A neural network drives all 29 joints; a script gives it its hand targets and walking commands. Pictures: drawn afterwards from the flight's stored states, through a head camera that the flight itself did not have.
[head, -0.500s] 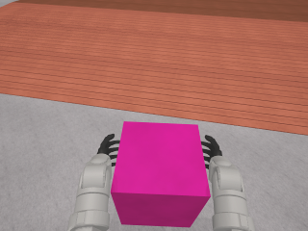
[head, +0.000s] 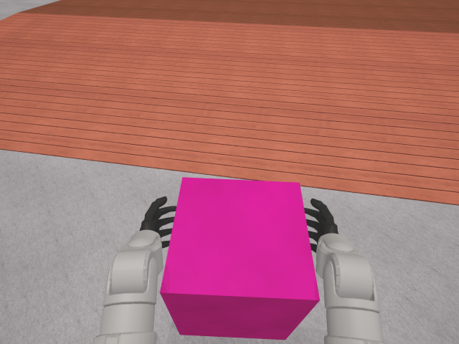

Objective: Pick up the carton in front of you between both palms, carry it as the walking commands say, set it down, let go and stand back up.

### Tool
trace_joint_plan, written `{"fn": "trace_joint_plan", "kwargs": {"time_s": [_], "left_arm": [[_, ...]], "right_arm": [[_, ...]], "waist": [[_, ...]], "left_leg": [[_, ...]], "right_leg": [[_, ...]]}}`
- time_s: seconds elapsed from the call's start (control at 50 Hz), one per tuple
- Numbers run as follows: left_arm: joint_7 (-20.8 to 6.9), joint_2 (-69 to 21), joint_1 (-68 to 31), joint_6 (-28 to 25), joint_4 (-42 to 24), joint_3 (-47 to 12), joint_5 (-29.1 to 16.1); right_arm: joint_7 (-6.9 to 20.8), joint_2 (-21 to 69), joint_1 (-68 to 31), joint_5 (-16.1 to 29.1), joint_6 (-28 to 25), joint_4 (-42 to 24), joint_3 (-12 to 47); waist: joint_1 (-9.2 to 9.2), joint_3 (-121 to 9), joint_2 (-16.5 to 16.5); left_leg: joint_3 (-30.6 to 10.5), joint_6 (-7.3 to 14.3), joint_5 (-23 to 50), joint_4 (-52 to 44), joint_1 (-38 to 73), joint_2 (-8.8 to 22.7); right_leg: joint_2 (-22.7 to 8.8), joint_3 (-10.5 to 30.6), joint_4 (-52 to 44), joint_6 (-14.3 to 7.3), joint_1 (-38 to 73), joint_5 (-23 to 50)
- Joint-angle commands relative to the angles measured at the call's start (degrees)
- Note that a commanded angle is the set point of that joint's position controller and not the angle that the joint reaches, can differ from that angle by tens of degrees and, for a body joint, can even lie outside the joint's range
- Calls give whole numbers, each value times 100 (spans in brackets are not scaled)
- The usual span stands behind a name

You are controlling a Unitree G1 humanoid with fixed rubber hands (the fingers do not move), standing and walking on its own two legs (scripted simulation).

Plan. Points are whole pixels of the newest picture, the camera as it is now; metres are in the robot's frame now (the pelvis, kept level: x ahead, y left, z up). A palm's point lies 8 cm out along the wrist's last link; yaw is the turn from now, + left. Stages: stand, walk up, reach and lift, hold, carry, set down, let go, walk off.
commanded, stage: carry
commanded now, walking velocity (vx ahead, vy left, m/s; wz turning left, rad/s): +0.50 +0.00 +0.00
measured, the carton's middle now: (236, 262) +0.28 +0.00 +0.01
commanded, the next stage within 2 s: none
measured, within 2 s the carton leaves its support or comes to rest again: neither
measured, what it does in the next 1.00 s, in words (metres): walks ahead: right foot, then left foot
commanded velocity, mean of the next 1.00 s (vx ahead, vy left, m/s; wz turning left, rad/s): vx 0.50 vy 0.00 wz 0.00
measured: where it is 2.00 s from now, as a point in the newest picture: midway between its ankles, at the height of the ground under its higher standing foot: (238, 193)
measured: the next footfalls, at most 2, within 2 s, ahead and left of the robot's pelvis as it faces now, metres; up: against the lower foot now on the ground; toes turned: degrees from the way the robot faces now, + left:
right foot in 0.38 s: +0.28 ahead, -0.10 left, +0.00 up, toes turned -10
left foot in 0.82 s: +0.65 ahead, +0.08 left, +0.00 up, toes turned +11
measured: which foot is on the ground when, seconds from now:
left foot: down 0.00-0.40, up 0.42-0.80, down 0.82-1.00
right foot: down 0.00-0.14, up 0.16-0.36, down 0.38-0.82, up 0.84-1.00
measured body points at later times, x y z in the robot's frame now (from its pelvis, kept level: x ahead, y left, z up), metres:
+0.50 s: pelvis +0.24 -0.03 +0.01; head +0.24 -0.04 +0.46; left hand +0.52 +0.12 +0.09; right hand +0.53 -0.18 +0.09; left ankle +0.11 +0.08 -0.65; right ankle +0.24 -0.09 -0.73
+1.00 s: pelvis +0.58 +0.02 +0.01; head +0.61 +0.02 +0.46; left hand +0.86 +0.14 +0.06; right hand +0.84 -0.16 +0.06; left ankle +0.61 +0.07 -0.73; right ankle +0.46 -0.11 -0.64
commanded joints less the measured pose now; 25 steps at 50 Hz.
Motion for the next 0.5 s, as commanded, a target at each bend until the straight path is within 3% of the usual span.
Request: {"fn": "trace_joint_plan", "kwargs": {"time_s": [0.0,0.02,0.04,0.08,0.1,0.12,0.14,0.16,0.18,0.2,0.22,0.28,0.3,0.32,0.34,0.36,0.38,0.4,0.42,0.44,0.46,0.48], "left_arm": [[-1206,-4683,-3051,435,-625,-4010,-2030],[-1149,-4634,-2934,590,-802,-4023,-2047],[-1103,-4668,-2906,731,-1038,-4080,-2109],[-1066,-4780,-2918,983,-1530,-4223,-2301],[-1072,-4816,-2731,1096,-1668,-4281,-2379],[-1118,-4858,-2772,1227,-1901,-4361,-2487],[-1171,-4955,-2851,1358,-2020,-4433,-2602],[-1228,-4929,-2828,1437,-2067,-4447,-2647],[-1267,-4961,-2830,1482,-2080,-4428,-2698],[-1274,-4933,-2656,1529,-2131,-4393,-2745],[-1268,-4982,-2470,1562,-2217,-4375,-2736],[-1157,-4924,-2297,1659,-2436,-4282,-2640],[-1106,-4856,-2201,1696,-2461,-4232,-2593],[-1062,-4814,-2113,1733,-2450,-4184,-2542],[-1030,-4740,-2116,1775,-2421,-4113,-2483],[-1008,-4629,-1992,1828,-2317,-4029,-2416],[-981,-4492,-1936,1861,-2193,-3938,-2288],[-971,-4521,-2240,1895,-2148,-3891,-2284],[-974,-4643,-2487,1946,-2277,-3935,-2398],[-982,-4772,-2639,1972,-2302,-4003,-2477],[-1001,-4885,-2779,1982,-2316,-4066,-2528],[-1033,-4986,-2827,1988,-2301,-4133,-2593]], "right_arm": [[1200,4800,-3212,2138,479,-683,4106],[1213,4861,-3252,2341,635,-783,4229],[1220,4910,-3202,2523,762,-896,4317],[1213,5063,-2856,2733,976,-1107,4382],[1195,5081,-2668,2754,1077,-1217,4364],[1158,5071,-2380,2641,1150,-1275,4306],[1114,4944,-2172,2491,1217,-1313,4188],[1067,4931,-2080,2414,1300,-1487,4151],[1038,4982,-2199,2393,1374,-1708,4162],[1025,5156,-2172,2463,1447,-1908,4222],[1029,5196,-2184,2534,1495,-2172,4285],[1083,5000,-2338,2766,1664,-2516,4395],[1109,4915,-2349,2830,1723,-2548,4413],[1134,4823,-2352,2901,1783,-2552,4430],[1153,4690,-2302,2951,1842,-2545,4434],[1172,4517,-2414,2976,1904,-2553,4405],[1201,4420,-2696,3038,1984,-2617,4417],[1231,4483,-3008,3086,2058,-2579,4450],[1256,4563,-3029,3108,2085,-2450,4398],[1273,4641,-2997,3103,2085,-2338,4334],[1267,4773,-2902,3046,2076,-2178,4296],[1249,4845,-2757,2941,2054,-2036,4251]], "waist": [[104,-109,-1655],[148,28,-1542],[177,-87,-1242],[60,-649,-838],[-8,-959,-629],[-169,-1086,286],[-211,-1026,1523],[-218,-664,1492],[-260,-528,914],[-302,-649,501],[-297,-671,398],[-251,-764,813],[-176,-776,848],[-48,-872,708],[1,-1041,481],[131,-1283,61],[252,-1368,-1421],[164,-1082,-1699],[118,-915,-1036],[121,-793,-537],[88,-818,-193],[86,-790,-175]], "left_leg": [[777,14,-624,802,-2147,-138],[814,35,-825,527,-2405,-96],[862,57,-690,162,-2178,-90],[1107,81,274,-869,-499,-210],[942,118,624,-1189,978,-66],[-340,404,139,-1710,1877,696],[-1816,1011,1556,-1639,2909,1724],[-2218,1412,2965,-1664,3307,2076],[-2030,1482,3668,-1538,3470,2116],[-1767,1375,3512,-1548,3525,2088],[-1383,1157,3292,-1617,3409,1969],[-190,694,2936,-1682,2532,1428],[224,569,2739,-1598,1952,1270],[655,417,2735,-1216,1212,1095],[998,284,2860,-640,426,952],[1293,83,2213,372,-394,724],[1420,-198,672,2075,-1422,127],[784,-79,-727,3024,-2406,-154],[376,160,-723,3586,-2706,299],[298,258,-440,3660,-2754,487],[284,277,-60,3406,-2678,613],[319,246,261,2995,-2535,674]], "right_leg": [[-1662,2408,-1741,-933,1262,-815],[-1789,2527,-1711,-1131,1441,4],[-1749,2234,-1556,-1129,1489,627],[-1325,1070,-987,-768,928,842],[-996,418,-521,-480,76,529],[-503,-404,780,-175,-787,726],[-131,-802,1831,92,-2335,-102],[-92,-635,2030,50,-3304,-1345],[-239,-494,2050,-9,-3609,-1719],[-323,-438,1783,-42,-3603,-1669],[-345,-506,1338,-55,-3407,-1349],[-78,-914,229,-39,-1998,26],[36,-1116,-195,-52,-1150,361],[237,-1426,-645,-66,83,917],[292,-1551,-625,-121,1343,1009],[-234,-891,-670,-256,2392,505],[-1864,1917,-1805,-720,2684,-690],[-2448,3324,-2273,-1349,2808,-208],[-2546,2980,-2085,-1434,2642,127],[-2346,2460,-1966,-1366,2354,771],[-2202,1942,-2013,-1207,2170,948],[-2020,1438,-2100,-1025,2023,1285]]}}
